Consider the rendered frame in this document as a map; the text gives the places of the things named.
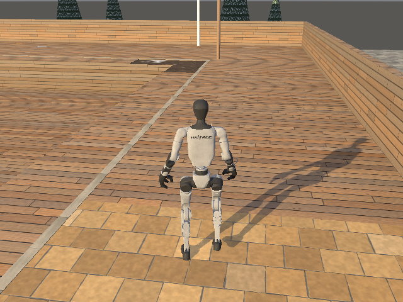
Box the left robot foot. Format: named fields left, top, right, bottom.
left=181, top=244, right=190, bottom=260

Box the left robot upper arm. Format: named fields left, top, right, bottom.
left=169, top=127, right=188, bottom=162

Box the robot right hand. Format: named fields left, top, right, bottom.
left=222, top=168, right=237, bottom=180

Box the robot left forearm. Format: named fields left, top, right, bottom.
left=161, top=152, right=175, bottom=176

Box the robot right shin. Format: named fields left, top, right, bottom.
left=213, top=199, right=222, bottom=243

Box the robot right forearm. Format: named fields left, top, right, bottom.
left=225, top=151, right=235, bottom=171

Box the robot left hand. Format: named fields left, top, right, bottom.
left=159, top=174, right=173, bottom=189

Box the right robot upper arm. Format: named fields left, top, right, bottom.
left=214, top=126, right=231, bottom=160

